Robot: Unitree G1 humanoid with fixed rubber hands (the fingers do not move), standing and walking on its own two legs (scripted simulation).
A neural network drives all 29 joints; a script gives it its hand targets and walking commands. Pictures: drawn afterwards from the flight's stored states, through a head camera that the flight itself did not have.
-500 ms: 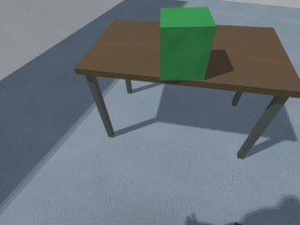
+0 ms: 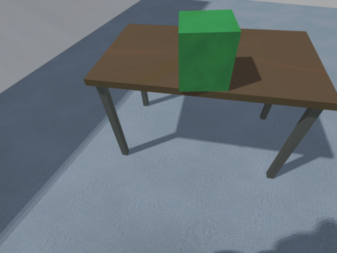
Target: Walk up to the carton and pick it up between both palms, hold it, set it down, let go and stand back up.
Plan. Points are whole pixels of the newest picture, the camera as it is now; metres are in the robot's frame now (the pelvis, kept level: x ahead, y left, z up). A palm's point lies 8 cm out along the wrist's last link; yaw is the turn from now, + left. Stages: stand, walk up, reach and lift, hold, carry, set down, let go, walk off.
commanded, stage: stand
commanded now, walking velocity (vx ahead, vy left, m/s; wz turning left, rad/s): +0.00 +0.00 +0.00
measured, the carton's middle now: (204, 52) +0.86 -0.11 +0.04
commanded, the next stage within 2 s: walk up in 1.02 s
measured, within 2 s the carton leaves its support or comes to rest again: neither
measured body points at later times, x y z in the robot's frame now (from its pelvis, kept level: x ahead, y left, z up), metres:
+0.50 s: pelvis +0.00 +0.00 +0.01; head +0.01 +0.00 +0.46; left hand -0.01 +0.21 -0.15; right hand -0.01 -0.21 -0.16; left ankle -0.01 +0.12 -0.73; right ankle +0.00 -0.13 -0.73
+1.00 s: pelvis -0.01 +0.00 +0.01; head +0.00 +0.00 +0.46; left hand -0.04 +0.20 -0.16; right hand -0.03 -0.19 -0.16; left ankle -0.01 +0.12 -0.73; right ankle +0.00 -0.13 -0.73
